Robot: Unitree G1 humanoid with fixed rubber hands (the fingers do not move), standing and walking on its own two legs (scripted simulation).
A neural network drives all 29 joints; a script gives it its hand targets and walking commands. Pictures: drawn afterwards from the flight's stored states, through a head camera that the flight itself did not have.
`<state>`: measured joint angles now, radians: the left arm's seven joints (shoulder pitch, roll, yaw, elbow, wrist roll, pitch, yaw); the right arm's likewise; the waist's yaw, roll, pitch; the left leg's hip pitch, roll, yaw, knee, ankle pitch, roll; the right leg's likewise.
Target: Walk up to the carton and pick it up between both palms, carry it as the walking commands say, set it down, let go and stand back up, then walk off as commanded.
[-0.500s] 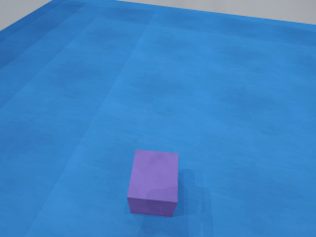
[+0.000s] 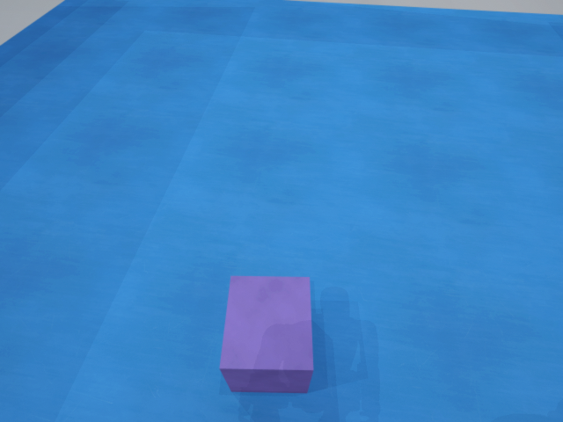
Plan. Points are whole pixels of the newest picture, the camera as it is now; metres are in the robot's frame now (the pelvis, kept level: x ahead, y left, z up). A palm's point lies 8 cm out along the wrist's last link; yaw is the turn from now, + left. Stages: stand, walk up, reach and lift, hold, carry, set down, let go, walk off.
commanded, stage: walk up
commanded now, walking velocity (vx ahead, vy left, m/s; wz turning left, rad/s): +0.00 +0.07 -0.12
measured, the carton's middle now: (269, 335) +0.46 +0.05 -0.63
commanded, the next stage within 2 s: none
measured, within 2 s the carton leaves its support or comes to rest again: neither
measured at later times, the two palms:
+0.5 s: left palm out of the picture -0.02 +0.21 -0.15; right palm out of the picture -0.04 -0.21 -0.15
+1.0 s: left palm out of the picture +0.01 +0.22 -0.14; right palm out of the picture -0.07 -0.20 -0.16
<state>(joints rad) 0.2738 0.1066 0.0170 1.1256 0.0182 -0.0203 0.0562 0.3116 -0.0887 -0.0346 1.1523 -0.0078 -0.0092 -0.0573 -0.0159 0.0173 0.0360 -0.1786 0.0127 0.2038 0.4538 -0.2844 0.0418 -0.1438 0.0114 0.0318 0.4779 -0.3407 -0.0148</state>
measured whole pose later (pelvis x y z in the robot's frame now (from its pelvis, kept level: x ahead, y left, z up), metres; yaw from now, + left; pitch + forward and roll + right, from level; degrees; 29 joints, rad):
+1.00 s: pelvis -0.02 +0.01 +0.00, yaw -5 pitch -1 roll +2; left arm 0.25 0.11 0.02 1.09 0.05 -0.01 0.05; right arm 0.34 -0.12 -0.06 1.11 -0.02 0.05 -0.03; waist 0.01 0.03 0.03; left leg -0.26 0.01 0.18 0.70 -0.44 0.00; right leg -0.23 -0.06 -0.02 0.56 -0.32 0.02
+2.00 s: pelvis -0.01 +0.09 -0.01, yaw -6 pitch +1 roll +0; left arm 0.17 0.17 0.04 1.09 0.02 0.01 0.04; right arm 0.28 -0.16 -0.03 1.08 -0.01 0.02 -0.05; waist -0.02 0.02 0.06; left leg -0.28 0.07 0.07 0.54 -0.28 -0.04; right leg -0.25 -0.02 -0.07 0.54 -0.28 -0.02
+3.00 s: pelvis +0.07 +0.05 +0.00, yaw -1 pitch +1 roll +0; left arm 0.19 0.13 0.04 1.07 0.01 -0.02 0.05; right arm 0.35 -0.12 -0.03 1.10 -0.01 -0.02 -0.05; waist -0.02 0.02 0.02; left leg -0.13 0.09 0.03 0.44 -0.34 -0.07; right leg -0.32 -0.08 -0.14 0.50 -0.20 0.01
